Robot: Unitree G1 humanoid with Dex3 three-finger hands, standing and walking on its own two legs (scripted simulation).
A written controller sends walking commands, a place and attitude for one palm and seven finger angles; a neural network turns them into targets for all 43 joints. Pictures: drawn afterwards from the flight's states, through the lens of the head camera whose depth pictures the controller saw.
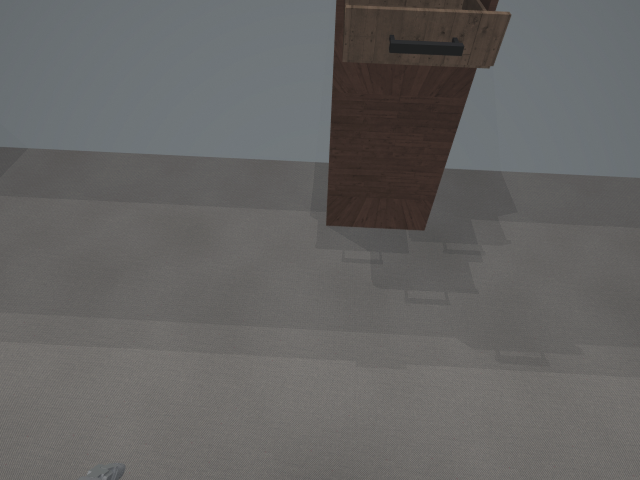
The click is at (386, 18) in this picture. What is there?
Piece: drawer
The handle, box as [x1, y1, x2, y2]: [389, 35, 463, 55]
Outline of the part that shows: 389,37 390,52 461,55 463,49 462,43 459,43 457,39 454,37 451,42 395,40 393,35 390,35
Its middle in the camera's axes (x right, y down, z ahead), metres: +0.25 -0.47 +0.93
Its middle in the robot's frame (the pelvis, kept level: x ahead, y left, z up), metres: +1.04 -0.19 +0.10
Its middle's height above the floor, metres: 0.87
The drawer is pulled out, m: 0.18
